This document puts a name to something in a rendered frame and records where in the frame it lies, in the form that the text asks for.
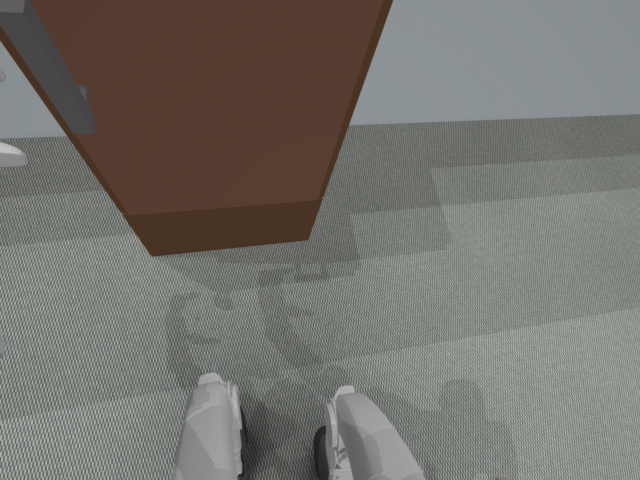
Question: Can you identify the cupboard door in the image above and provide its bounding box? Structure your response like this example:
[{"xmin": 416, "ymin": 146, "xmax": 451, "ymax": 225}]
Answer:
[{"xmin": 30, "ymin": 0, "xmax": 383, "ymax": 216}]

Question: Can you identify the robot left hand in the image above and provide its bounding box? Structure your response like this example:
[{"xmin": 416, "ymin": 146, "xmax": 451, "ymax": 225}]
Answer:
[{"xmin": 0, "ymin": 68, "xmax": 28, "ymax": 167}]

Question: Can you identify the robot left thigh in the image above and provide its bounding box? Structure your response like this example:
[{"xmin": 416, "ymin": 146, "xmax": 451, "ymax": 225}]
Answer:
[{"xmin": 171, "ymin": 381, "xmax": 242, "ymax": 480}]

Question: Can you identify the robot right thigh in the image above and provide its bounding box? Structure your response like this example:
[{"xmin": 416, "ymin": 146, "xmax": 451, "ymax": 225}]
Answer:
[{"xmin": 324, "ymin": 393, "xmax": 426, "ymax": 480}]

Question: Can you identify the robot thigh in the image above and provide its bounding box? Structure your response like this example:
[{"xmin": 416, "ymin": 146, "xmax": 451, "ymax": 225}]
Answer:
[
  {"xmin": 171, "ymin": 381, "xmax": 242, "ymax": 480},
  {"xmin": 324, "ymin": 393, "xmax": 426, "ymax": 480}
]

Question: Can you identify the handle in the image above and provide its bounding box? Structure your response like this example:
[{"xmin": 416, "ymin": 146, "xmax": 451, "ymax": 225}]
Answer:
[{"xmin": 0, "ymin": 0, "xmax": 95, "ymax": 134}]

